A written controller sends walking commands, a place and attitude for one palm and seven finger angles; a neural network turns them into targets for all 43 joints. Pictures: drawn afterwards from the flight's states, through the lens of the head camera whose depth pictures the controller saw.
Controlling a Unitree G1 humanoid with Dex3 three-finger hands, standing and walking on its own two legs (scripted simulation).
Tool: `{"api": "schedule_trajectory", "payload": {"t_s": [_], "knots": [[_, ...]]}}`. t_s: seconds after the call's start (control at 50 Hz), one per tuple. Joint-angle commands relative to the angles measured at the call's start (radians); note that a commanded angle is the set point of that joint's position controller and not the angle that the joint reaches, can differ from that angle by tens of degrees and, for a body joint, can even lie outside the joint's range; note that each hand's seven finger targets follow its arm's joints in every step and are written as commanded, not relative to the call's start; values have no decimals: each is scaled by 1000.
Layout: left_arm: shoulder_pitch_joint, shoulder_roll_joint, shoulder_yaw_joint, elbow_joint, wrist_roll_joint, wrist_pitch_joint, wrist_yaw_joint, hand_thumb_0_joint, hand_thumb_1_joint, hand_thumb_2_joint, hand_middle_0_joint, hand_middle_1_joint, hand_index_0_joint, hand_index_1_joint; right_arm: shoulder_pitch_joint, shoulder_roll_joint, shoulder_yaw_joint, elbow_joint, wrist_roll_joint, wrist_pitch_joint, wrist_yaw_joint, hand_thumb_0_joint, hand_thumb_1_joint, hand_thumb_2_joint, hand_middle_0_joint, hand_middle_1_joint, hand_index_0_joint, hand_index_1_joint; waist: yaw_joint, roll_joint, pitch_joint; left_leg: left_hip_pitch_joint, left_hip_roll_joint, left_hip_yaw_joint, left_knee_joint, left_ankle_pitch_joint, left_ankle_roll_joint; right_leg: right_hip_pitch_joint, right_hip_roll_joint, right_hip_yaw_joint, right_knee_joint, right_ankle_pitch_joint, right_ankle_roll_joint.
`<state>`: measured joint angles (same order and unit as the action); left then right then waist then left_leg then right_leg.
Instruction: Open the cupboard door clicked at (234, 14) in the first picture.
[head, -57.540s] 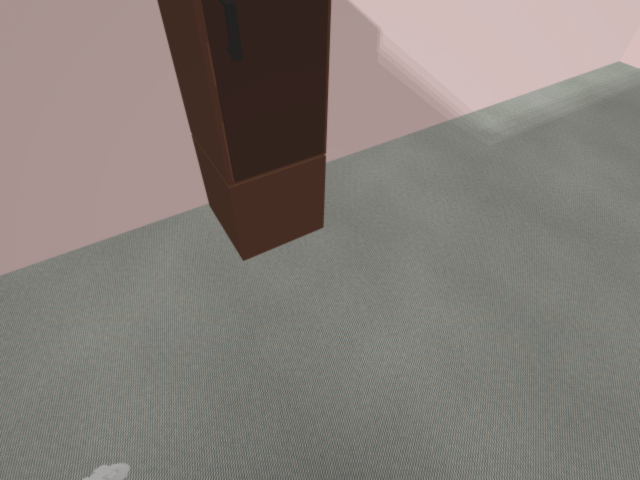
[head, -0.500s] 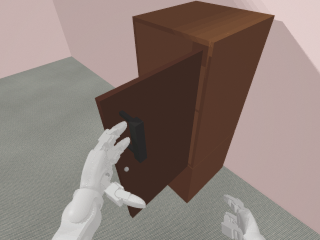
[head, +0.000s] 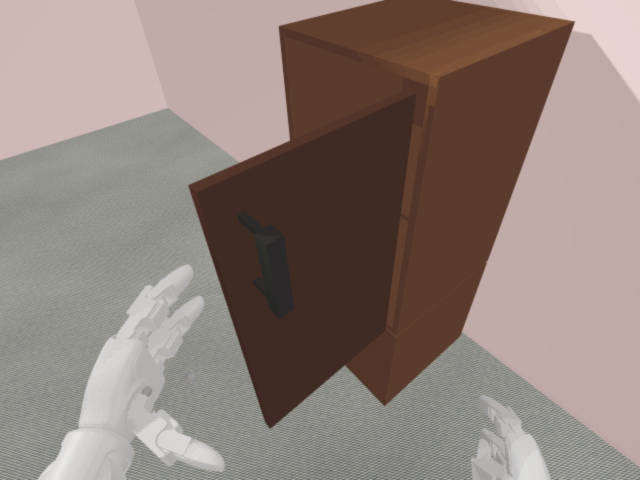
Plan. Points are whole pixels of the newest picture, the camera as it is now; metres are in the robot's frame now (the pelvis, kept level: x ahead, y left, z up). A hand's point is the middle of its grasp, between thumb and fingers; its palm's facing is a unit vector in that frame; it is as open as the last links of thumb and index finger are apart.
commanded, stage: draw the hand back to the body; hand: left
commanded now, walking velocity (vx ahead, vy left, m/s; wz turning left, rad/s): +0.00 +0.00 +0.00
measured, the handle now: (264, 265) +0.33 +0.10 +0.14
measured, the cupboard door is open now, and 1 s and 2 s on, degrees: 92 92 92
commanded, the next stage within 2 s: step back with the hand held close in 1.56 s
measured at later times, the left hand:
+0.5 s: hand (133, 366) +0.18 +0.20 +0.15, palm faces +0.00 -1.00 -0.08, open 16.2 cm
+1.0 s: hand (72, 334) +0.21 +0.27 +0.16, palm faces +0.34 -0.87 -0.36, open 11.3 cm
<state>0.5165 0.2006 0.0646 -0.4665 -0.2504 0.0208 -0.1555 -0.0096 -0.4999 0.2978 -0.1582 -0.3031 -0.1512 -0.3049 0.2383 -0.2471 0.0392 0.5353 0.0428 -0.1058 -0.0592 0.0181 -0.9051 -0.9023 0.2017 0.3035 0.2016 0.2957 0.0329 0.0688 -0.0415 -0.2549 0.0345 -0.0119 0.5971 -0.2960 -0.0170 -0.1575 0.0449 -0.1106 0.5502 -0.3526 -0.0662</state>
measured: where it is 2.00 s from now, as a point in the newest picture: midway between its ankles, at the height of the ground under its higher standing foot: outside the picture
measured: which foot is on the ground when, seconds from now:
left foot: down 0.00-1.00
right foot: down 0.00-1.00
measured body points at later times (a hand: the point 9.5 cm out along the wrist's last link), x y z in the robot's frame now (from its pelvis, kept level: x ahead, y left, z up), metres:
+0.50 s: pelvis -0.01 +0.03 +0.00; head -0.04 +0.01 +0.45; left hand +0.18 +0.25 +0.16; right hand +0.19 -0.18 -0.05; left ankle +0.02 +0.14 -0.73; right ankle -0.03 -0.07 -0.73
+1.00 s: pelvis +0.01 +0.04 +0.01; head -0.01 +0.03 +0.46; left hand +0.18 +0.31 +0.18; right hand +0.18 -0.18 -0.07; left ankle +0.02 +0.14 -0.73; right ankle -0.03 -0.07 -0.73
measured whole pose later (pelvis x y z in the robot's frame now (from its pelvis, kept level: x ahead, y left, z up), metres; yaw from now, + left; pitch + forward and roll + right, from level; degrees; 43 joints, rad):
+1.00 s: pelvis +0.01 +0.04 +0.01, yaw -2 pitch -4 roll -1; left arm 0.51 0.32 0.24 -0.45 -0.06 -0.08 0.12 0.00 0.28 0.63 -0.19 -0.30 -0.18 -0.30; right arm 0.20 -0.22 0.04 0.62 0.00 -0.08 -0.07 0.02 -0.90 -0.90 0.20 0.30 0.20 0.30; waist 0.06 0.05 0.03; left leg -0.12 -0.01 0.05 0.42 -0.23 0.03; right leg -0.04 0.01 -0.05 0.38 -0.26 -0.01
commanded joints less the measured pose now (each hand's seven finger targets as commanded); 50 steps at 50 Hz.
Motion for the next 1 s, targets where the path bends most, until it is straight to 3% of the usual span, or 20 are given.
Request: {"api": "schedule_trajectory", "payload": {"t_s": [0.0,0.06,0.08,0.18,0.24,0.36,0.46,0.48,0.5,0.52,0.58,0.64,0.72,0.76,0.98], "knots": [[-182,111,87,-207,-15,-84,12,0,-500,300,-150,-300,-150,-300,-159,-72,-29,-167,-2,-105,-11,0,-900,-900,200,300,200,300,-3,-87,-13,61,-49,-2,-18,120,57,-131,-83,162,-193,145,82],[-142,138,132,-206,-19,-85,18,0,-500,300,-150,-300,-150,-300,-162,-68,-27,-163,-2,-119,-9,0,-900,-900,200,300,200,300,17,-80,-48,61,-47,-2,-28,141,55,-96,-85,153,-177,184,79],[-133,129,123,-212,-21,-84,12,0,-500,300,-150,-300,-150,-300,-164,-68,-26,-163,0,-123,-8,0,-900,-900,200,300,200,300,18,-59,-50,67,-47,2,-33,146,54,-94,-80,144,-171,192,76],[-143,132,134,-188,-44,-45,-10,0,-500,300,-150,-300,-150,-300,-167,-78,-24,-158,8,-136,-13,0,-900,-900,200,300,200,300,17,-82,-23,68,-40,0,-59,145,57,-105,-59,107,-165,184,72],[-147,137,134,-204,-41,-23,-15,0,-500,300,-150,-300,-150,-300,-171,-81,-21,-157,10,-144,-14,0,-900,-900,200,300,200,300,22,-49,-15,81,-40,-4,-75,152,58,-108,-49,83,-155,191,63],[-166,142,136,-275,-32,-10,-8,0,-500,300,-150,-300,-150,-300,-160,-82,-18,-160,11,-158,-12,0,-900,-900,200,300,200,300,21,-19,-57,106,-35,-18,-110,151,53,-102,-32,42,-125,183,54],[-145,159,178,-247,-43,12,-15,0,-325,375,-156,-300,-156,-300,-161,-86,-17,-146,12,-147,-12,0,-900,-900,200,300,200,300,22,-48,-44,96,-32,-21,-117,165,48,-94,-26,30,-120,205,53],[-191,257,175,-337,104,-65,110,0,-290,390,-158,-300,-158,-300,-190,-71,-12,-155,-16,-139,-25,0,-900,-900,200,300,200,300,37,-23,9,84,-33,-18,-140,137,49,-85,-38,91,-182,179,43],[-90,191,160,-246,116,-81,161,0,-255,405,-159,-300,-159,-300,-171,-61,-10,-137,-28,-133,-29,0,-900,-900,200,300,200,300,26,-46,55,86,-28,-15,-152,115,43,-101,-45,87,-204,146,40],[-46,147,124,-229,124,-84,178,0,-220,420,-160,-300,-160,-300,-164,-63,-10,-138,-29,-124,-25,0,-900,-900,200,300,200,300,23,-75,57,85,-25,-20,-160,116,43,-99,-45,80,-199,143,39],[-92,169,118,-272,164,-118,223,0,-115,465,-164,-300,-164,-300,-168,-69,-16,-129,-36,-98,-16,0,-900,-900,200,300,200,300,18,3,24,129,-16,-16,-187,118,42,-59,-47,89,-205,139,38],[-109,212,152,-273,188,-143,262,0,-10,510,-168,-300,-168,-300,-169,-74,-20,-115,-45,-90,-19,0,-900,-900,200,300,200,300,20,7,13,144,-12,-19,-210,110,42,-26,-46,93,-221,132,35],[-83,225,191,-271,195,-161,282,0,130,570,-173,-300,-173,-300,-172,-71,-28,-105,-48,-78,-19,0,-900,-900,200,300,200,300,25,7,-30,185,-8,-16,-222,174,40,12,-46,91,-222,181,35],[-70,227,202,-236,193,-159,287,0,200,600,-175,-300,-175,-300,-178,-72,-29,-100,-48,-67,-20,0,-900,-900,200,300,200,300,24,-32,-7,177,-7,-15,-228,188,41,20,-45,93,-231,198,36],[-79,283,308,-187,189,-171,294,0,585,765,-189,-300,-189,-300,-180,-82,-48,-79,-43,-30,-13,0,-900,-900,200,300,200,300,34,1,-9,200,-1,-6,-235,303,32,59,-43,92,-230,289,37]]}}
